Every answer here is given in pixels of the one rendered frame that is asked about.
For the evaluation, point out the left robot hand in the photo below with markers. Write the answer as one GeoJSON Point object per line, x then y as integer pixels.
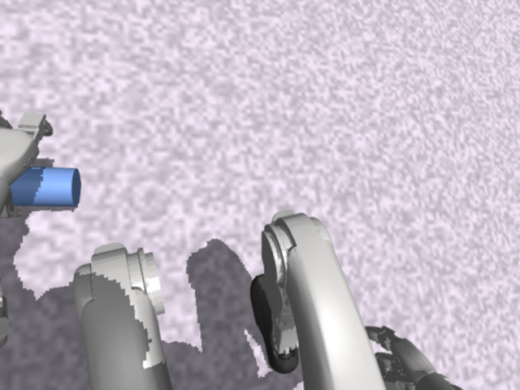
{"type": "Point", "coordinates": [18, 151]}

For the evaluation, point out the can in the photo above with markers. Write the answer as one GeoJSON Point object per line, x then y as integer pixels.
{"type": "Point", "coordinates": [47, 186]}

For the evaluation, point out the right robot arm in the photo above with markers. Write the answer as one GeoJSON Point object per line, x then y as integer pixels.
{"type": "Point", "coordinates": [436, 381]}

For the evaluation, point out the right robot hand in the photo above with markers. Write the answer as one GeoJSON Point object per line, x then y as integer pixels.
{"type": "Point", "coordinates": [407, 364]}

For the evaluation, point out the right robot foot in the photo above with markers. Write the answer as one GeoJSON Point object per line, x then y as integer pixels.
{"type": "Point", "coordinates": [282, 363]}

